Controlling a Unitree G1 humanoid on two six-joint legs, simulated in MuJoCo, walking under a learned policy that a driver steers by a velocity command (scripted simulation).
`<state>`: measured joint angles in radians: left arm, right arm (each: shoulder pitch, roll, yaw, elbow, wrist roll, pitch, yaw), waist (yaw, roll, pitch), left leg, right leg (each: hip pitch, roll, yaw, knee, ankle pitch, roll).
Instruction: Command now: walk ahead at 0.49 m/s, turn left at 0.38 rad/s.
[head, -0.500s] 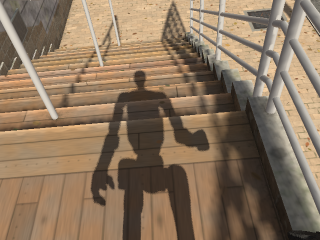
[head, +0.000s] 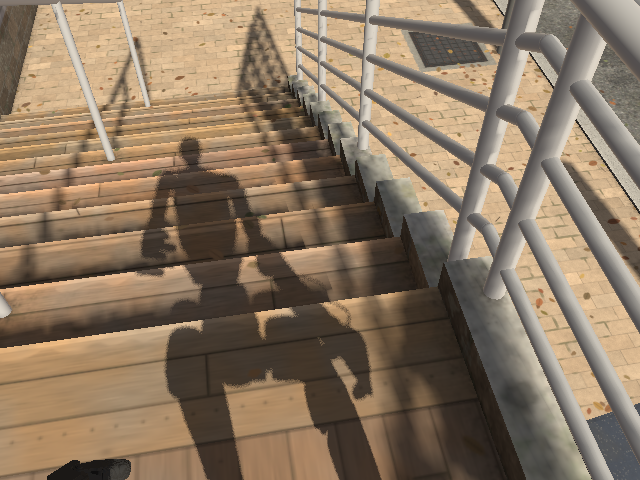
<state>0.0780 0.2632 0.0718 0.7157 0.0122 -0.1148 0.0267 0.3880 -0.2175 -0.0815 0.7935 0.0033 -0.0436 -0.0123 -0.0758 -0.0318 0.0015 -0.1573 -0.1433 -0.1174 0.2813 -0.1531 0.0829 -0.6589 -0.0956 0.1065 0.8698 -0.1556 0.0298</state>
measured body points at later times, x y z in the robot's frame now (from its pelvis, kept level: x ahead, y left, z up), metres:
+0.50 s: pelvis +0.26 -0.04 +0.00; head +0.28 -0.05 +0.45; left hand +0.18 +0.23 -0.11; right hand +0.50 -0.19 -0.11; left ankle +0.39 +0.15 -0.65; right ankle +0.23 -0.16 -0.75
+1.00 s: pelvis +0.36 +0.02 -0.03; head +0.39 +0.02 +0.42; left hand +0.35 +0.29 -0.15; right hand +0.62 -0.15 -0.12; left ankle +0.40 +0.15 -0.74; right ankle +0.43 -0.08 -0.75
